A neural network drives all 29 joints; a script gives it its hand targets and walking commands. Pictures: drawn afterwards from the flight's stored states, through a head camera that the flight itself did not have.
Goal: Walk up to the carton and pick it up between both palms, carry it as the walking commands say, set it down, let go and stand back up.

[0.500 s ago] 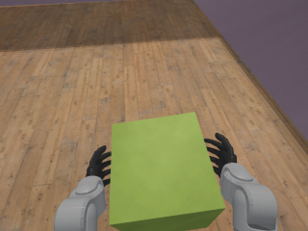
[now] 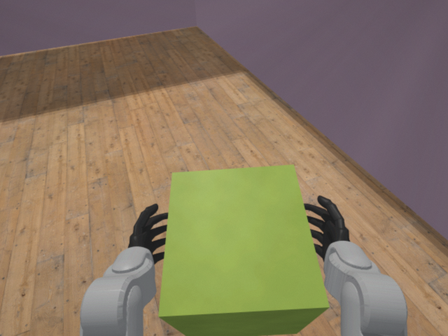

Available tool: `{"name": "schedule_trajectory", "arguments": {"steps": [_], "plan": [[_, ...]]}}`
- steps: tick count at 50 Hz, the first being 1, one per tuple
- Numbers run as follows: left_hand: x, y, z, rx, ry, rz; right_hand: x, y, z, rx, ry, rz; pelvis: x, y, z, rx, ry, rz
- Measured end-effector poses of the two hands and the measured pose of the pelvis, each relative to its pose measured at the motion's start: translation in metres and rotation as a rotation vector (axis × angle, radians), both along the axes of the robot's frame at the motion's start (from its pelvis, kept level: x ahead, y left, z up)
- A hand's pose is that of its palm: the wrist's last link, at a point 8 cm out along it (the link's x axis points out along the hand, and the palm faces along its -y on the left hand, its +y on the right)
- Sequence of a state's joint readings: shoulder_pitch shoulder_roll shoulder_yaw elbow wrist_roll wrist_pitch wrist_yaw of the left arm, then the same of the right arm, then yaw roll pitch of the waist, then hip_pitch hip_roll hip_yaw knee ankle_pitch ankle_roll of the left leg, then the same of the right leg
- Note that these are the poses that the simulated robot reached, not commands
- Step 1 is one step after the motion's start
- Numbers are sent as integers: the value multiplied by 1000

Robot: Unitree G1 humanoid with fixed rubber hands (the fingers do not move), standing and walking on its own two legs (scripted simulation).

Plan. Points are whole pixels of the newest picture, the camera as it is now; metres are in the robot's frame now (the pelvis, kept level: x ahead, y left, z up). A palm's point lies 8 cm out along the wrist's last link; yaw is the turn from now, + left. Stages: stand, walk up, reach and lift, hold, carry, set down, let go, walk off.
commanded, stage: carry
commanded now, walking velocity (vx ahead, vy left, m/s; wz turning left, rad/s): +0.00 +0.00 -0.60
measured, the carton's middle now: (238, 258) +0.27 -0.01 +0.03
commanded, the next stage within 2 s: none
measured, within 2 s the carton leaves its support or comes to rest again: neither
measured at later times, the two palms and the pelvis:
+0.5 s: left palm (143, 291) +0.19 +0.13 +0.09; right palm (367, 325) +0.13 -0.15 +0.11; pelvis -0.06 +0.03 +0.01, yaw -15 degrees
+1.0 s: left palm (167, 327) +0.14 +0.09 +0.10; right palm out of the picture +0.05 -0.19 +0.12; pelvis -0.12 +0.03 +0.02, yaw -21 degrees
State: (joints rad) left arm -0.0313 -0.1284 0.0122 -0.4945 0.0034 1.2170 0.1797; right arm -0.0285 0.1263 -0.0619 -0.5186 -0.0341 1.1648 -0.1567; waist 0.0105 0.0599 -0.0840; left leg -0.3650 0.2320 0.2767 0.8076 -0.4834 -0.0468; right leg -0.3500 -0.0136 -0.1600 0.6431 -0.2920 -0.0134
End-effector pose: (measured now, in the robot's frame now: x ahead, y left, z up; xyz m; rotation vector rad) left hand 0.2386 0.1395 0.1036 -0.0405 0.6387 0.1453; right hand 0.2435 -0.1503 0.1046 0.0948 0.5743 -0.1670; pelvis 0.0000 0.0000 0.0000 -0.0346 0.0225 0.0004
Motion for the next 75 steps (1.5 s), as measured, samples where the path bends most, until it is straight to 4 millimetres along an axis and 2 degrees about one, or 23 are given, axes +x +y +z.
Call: {"name": "schedule_trajectory", "arguments": {"steps": [5, 9, 13, 18, 21, 24, 27, 32, 36, 40, 45, 54, 65, 75], "plan": [[-9, -30, -21, -7, 116, -89, -29, -30, -12, -1, 113, -87, -14, -9, 9, 35, 11, -41], [-17, -38, -19, -14, 86, -121, -45, -36, -6, 3, 83, -125, -27, -8, 11, 37, 20, -81], [-23, -32, -13, -24, 37, -127, -54, -30, 2, -7, 33, -134, -38, 0, 8, 32, 30, -114], [-36, -12, -15, -56, 16, -126, -69, -9, 6, -42, 13, -133, -48, 18, 3, 27, 30, -161], [-46, -4, -17, -62, 45, -141, -84, -2, 4, -51, 43, -147, -53, 27, 7, 9, 9, -215], [-51, -7, -13, -61, 70, -177, -104, -2, 4, -47, 68, -185, -57, 32, 13, -9, -2, -255], [-51, -19, -4, -60, 51, -232, -119, -11, 11, -48, 49, -240, -63, 33, 16, -13, -1, -291], [-49, -51, 7, -35, -4, -327, -145, -37, 16, -34, -3, -330, -75, 28, 11, 1, 7, -340], [-59, -76, 1, 10, 22, -389, -166, -57, 4, 4, 23, -386, -86, 21, 7, 8, 2, -354], [-75, -81, -7, 16, 78, -409, -184, -62, 2, 18, 76, -407, -97, 19, 13, 29, -3, -363], [-86, -71, -3, -16, 27, -387, -191, -52, 11, -9, 27, -388, -111, 25, 10, 22, -11, -368], [-106, -42, 6, -13, 37, -326, -194, -29, 18, -15, 37, -324, -123, 36, 17, 26, -22, -365], [-109, -29, 5, -17, 40, -348, -205, -14, 17, -21, 41, -345, -130, 55, 16, 31, -13, -362], [-110, -21, 2, -2, 45, -336, -202, -8, 11, -11, 49, -330, -134, 61, 14, 37, -6, -359]]}}
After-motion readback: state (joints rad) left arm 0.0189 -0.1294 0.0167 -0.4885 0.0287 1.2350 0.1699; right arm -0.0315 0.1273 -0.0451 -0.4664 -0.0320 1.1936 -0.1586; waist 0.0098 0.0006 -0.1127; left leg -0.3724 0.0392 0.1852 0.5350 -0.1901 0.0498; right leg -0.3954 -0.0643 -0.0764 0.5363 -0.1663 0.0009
